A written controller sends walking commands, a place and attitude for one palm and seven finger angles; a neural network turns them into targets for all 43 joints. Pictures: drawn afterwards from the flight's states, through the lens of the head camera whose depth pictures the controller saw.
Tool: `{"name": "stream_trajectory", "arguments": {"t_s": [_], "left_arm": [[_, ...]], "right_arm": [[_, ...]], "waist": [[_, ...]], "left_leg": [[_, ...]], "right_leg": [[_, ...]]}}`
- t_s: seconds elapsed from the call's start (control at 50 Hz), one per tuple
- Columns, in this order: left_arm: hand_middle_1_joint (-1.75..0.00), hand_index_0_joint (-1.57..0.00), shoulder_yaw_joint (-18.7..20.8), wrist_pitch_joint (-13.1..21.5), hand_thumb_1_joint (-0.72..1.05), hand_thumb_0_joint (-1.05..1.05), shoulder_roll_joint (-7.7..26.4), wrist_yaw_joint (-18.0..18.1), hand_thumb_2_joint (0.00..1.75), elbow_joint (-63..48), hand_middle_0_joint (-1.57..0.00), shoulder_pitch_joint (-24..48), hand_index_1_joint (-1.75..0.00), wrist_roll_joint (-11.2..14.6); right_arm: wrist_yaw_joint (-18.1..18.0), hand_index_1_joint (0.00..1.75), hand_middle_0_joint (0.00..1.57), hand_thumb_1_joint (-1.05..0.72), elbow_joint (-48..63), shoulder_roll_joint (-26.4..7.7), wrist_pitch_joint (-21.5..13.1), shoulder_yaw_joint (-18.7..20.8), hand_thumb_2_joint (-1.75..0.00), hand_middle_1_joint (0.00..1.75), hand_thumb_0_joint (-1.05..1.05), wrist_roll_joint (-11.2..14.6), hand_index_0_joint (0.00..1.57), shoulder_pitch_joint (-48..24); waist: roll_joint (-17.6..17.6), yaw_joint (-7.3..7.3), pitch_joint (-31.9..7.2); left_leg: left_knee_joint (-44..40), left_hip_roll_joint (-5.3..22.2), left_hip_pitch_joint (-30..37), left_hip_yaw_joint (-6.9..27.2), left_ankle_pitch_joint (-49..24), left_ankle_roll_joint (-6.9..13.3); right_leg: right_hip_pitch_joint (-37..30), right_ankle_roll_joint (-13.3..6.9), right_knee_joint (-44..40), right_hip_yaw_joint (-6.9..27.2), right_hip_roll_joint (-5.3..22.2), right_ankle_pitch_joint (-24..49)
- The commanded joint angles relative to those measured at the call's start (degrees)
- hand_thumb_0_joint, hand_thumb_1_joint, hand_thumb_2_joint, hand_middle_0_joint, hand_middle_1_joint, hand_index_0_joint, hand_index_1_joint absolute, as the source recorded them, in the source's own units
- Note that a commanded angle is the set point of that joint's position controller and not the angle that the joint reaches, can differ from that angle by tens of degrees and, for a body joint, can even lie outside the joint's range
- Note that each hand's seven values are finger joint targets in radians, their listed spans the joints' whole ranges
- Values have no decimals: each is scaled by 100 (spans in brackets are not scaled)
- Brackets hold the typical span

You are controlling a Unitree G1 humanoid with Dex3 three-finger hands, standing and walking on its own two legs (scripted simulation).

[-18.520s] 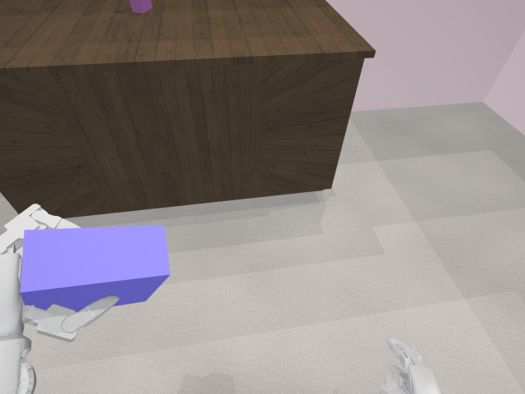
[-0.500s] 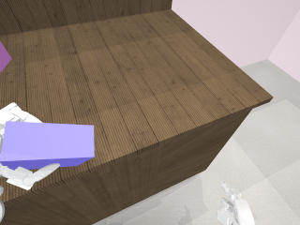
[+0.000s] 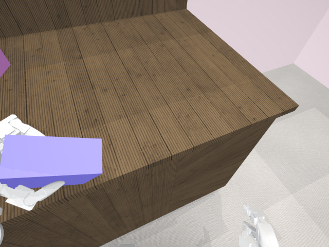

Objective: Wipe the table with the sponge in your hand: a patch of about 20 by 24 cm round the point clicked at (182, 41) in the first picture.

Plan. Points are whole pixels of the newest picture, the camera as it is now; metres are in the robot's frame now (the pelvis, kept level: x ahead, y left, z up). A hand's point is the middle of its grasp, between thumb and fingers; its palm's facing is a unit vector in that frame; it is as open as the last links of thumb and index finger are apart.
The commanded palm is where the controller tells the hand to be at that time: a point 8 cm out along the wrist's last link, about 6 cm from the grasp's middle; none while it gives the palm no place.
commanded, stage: shuffle to correct the standing spot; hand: left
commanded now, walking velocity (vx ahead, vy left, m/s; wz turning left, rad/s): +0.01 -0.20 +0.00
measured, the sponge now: (67, 164) +0.23 +0.20 +0.14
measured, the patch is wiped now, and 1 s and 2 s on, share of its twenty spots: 0.00 0.00 0.00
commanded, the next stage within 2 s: none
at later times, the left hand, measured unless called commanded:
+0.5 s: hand (31, 162) +0.22 +0.25 +0.16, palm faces +0.31 -0.85 -0.43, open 10.0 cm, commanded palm +0.16 +0.28 +0.19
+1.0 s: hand (30, 165) +0.22 +0.25 +0.16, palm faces +0.31 -0.85 -0.42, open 10.0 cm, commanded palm +0.16 +0.28 +0.19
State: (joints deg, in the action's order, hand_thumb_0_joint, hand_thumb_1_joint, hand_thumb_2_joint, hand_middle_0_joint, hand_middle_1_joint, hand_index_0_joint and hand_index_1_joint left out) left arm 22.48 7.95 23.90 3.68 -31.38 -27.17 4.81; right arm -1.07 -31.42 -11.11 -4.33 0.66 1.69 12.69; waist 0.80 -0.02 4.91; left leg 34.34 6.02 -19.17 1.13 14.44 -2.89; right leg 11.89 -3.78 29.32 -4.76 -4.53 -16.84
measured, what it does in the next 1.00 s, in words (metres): stands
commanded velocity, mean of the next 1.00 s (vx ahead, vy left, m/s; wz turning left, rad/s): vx -0.01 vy -0.20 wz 0.00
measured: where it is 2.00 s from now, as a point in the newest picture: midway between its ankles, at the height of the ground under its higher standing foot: outside the picture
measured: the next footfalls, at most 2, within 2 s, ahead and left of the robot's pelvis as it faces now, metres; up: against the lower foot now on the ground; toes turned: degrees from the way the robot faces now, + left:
none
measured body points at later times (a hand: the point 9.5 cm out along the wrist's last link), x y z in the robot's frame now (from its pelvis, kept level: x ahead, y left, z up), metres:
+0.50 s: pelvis +0.00 +0.00 +0.00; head +0.04 +0.02 +0.45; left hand +0.20 +0.29 +0.19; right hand +0.18 -0.23 -0.08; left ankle +0.04 +0.15 -0.73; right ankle -0.01 -0.08 -0.73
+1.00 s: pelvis +0.00 +0.00 +0.00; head +0.03 +0.02 +0.45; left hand +0.20 +0.29 +0.18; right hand +0.17 -0.23 -0.08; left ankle +0.04 +0.15 -0.73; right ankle -0.01 -0.08 -0.73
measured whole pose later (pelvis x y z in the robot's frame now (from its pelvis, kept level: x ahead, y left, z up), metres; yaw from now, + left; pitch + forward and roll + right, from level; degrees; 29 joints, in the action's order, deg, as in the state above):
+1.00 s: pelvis +0.00 +0.00 +0.00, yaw +0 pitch -1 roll -2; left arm 21.8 6.9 23.4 4.5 -31.5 -27.8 5.1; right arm -1.0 -31.7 -11.2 -3.5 0.7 1.8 12.1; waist 0.6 0.1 4.9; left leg 35.1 5.7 -19.4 1.3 14.9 -2.7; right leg 11.9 -3.6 29.9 -5.0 -4.2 -17.3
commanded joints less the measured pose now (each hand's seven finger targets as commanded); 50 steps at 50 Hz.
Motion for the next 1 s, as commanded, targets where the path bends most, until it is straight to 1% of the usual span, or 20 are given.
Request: {"name": "stream_trajectory", "arguments": {"t_s": [0.0, 0.1, 0.14, 0.18, 0.2, 0.26, 0.28, 0.34, 0.38, 0.42, 0.48, 0.54, 0.58, 0.7, 0.78, 0.84, 0.86, 0.88, 0.94, 0.98], "left_arm": [[-160, -120, 732, 370, 10, 0, 1007, 174, 130, -1256, -120, 363, -160, 100], [-160, -120, 766, 359, 10, 0, 1021, 189, 130, -1245, -120, 331, -160, 90], [-160, -120, 769, 354, 10, 0, 996, 180, 130, -1241, -120, 288, -160, 86], [-160, -120, 628, 355, 10, 0, 874, 181, 130, -1292, -120, 266, -160, 95], [-160, -120, 733, 350, 10, 0, 995, 183, 130, -1299, -120, 299, -160, 88], [-160, -120, 760, 328, 10, 0, 1034, 194, 130, -1289, -120, 277, -160, 80], [-160, -120, 675, 336, 10, 0, 911, 181, 130, -1234, -120, 197, -160, 84], [-160, -120, 718, 318, 10, 0, 968, 166, 130, -1268, -120, 274, -160, 92], [-160, -120, 645, 333, 10, 0, 896, 180, 130, -1308, -120, 222, -160, 99], [-160, -120, 707, 338, 10, 0, 965, 180, 130, -1312, -120, 251, -160, 90], [-160, -120, 634, 320, 10, 0, 901, 188, 130, -1216, -120, 246, -160, 95], [-160, -120, 703, 304, 10, 0, 964, 199, 130, -1185, -120, 263, -160, 92], [-160, -120, 598, 331, 10, 0, 877, 207, 130, -1329, -120, 328, -160, 113], [-160, -120, 709, 339, 10, 0, 998, 218, 130, -1385, -120, 269, -160, 63], [-160, -120, 607, 307, 10, 0, 862, 195, 130, -1172, -120, 131, -160, 70], [-160, -120, 657, 264, 10, 0, 922, 197, 130, -1074, -120, 252, -160, 95], [-160, -120, 656, 271, 10, 0, 959, 225, 130, -1184, -120, 256, -160, 116], [-160, -120, 582, 286, 10, 0, 871, 229, 130, -1158, -120, 219, -160, 124], [-160, -120, 713, 300, 10, 0, 1000, 247, 130, -1274, -120, 301, -160, 118], [-160, -120, 644, 338, 10, 0, 951, 261, 130, -1435, -120, 322, -160, 107]], "right_arm": [[-36, 30, 20, -90, 868, -729, -306, 287, -90, 30, 0, -22, 20, -449], [-31, 30, 20, -90, 863, -716, -289, 277, -90, 30, 0, -25, 20, -449], [-19, 30, 20, -90, 858, -715, -272, 301, -90, 30, 0, -13, 20, -397], [-18, 30, 20, -90, 832, -711, -273, 255, -90, 30, 0, -9, 20, -438], [-27, 30, 20, -90, 866, -730, -282, 299, -90, 30, 0, -14, 20, -443], [-25, 30, 20, -90, 869, -697, -264, 257, -90, 30, 0, 8, 20, -506], [-16, 30, 20, -90, 825, -709, -245, 243, -90, 30, 0, -21, 20, -420], [1, 30, 20, -90, 874, -727, -232, 319, -90, 30, 0, -6, 20, -389], [-13, 30, 20, -90, 838, -710, -226, 257, -90, 30, 0, -12, 20, -429], [-14, 30, 20, -90, 867, -710, -227, 276, -90, 30, 0, -27, 20, -462], [-17, 30, 20, -90, 846, -698, -223, 234, -90, 30, 0, -16, 20, -472], [-12, 30, 20, -90, 885, -700, -220, 293, -90, 30, 0, -8, 20, -438], [-19, 30, 20, -90, 853, -706, -225, 244, -90, 30, 0, -9, 20, -459], [-27, 30, 20, -90, 896, -735, -273, 272, -90, 30, 0, -24, 20, -474], [-18, 30, 20, -90, 844, -710, -251, 238, -90, 30, 0, -21, 20, -425], [-6, 30, 20, -90, 849, -714, -232, 309, -90, 30, 0, -2, 20, -373], [-18, 30, 20, -90, 842, -698, -240, 282, -90, 30, 0, 29, 20, -431], [-16, 30, 20, -90, 815, -680, -226, 247, -90, 30, 0, -12, 20, -412], [-19, 30, 20, -90, 859, -698, -230, 282, -90, 30, 0, -11, 20, -463], [-34, 30, 20, -90, 838, -694, -232, 222, -90, 30, 0, -20, 20, -524]], "waist": [[398, 36, -931], [420, 24, -948], [277, 23, -1021], [398, 52, -1058], [471, 33, -1019], [488, 37, -994], [397, 28, -1080], [285, 29, -1089], [423, 49, -1115], [577, 26, -1041], [391, 38, -953], [292, 41, -901], [389, 70, -970], [747, 8, -1023], [425, 27, -1026], [-12, 54, -983], [39, 84, -1033], [96, 88, -1009], [161, 59, -961], [545, 57, -951]], "left_leg": [[-410, 286, 654, 240, -382, 515], [-424, 333, 626, 291, -478, 533], [-243, 289, 659, 220, -725, 512], [-283, 278, 803, 214, -868, 531], [-353, 344, 772, 278, -919, 537], [-354, 356, 772, 283, -1034, 531], [-328, 361, 793, 279, -1069, 556], [-116, 293, 756, 174, -1069, 492], [-257, 312, 888, 217, -1165, 534], [-354, 399, 766, 290, -1032, 551], [-382, 349, 669, 275, -659, 531], [-267, 266, 551, 224, -258, 498], [-364, 250, 668, 255, -334, 506], [-701, 517, 719, 554, -887, 587], [-496, 412, 721, 341, -805, 539], [-111, 188, 580, 109, -278, 434], [-77, 124, 711, 102, -309, 429], [-71, 124, 706, 70, -274, 463], [-189, 206, 656, 196, -470, 483], [-491, 333, 727, 366, -651, 548]], "right_leg": [[188, 76, -584, 612, 824, 1069], [87, 129, -587, 526, 766, 1081], [12, 87, -610, 576, 824, 1336], [100, 79, -525, 507, 782, 1391], [94, 117, -499, 516, 774, 1383], [18, 147, -558, 488, 755, 1396], [-28, 160, -560, 395, 714, 1428], [-48, 81, -598, 563, 854, 1598], [46, 86, -501, 477, 799, 1622], [25, 166, -554, 475, 760, 1424], [38, 151, -643, 448, 749, 1206], [94, 68, -712, 637, 870, 1122], [155, 39, -609, 546, 834, 1132], [-70, 250, -543, 340, 620, 1128], [-95, 205, -734, 366, 676, 1253], [55, -2, -786, 716, 961, 1261], [151, -97, -743, 807, 1035, 1318], [235, -79, -738, 773, 1021, 1275], [217, -37, -621, 734, 991, 1277], [210, 89, -494, 497, 804, 1139]]}}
